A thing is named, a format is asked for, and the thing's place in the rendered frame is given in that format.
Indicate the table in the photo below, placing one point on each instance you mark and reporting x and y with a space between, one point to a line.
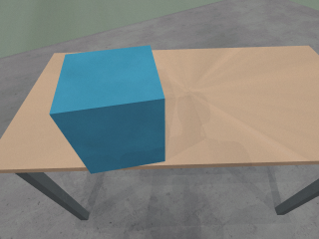
223 107

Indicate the carton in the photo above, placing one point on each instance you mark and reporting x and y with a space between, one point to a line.
110 107

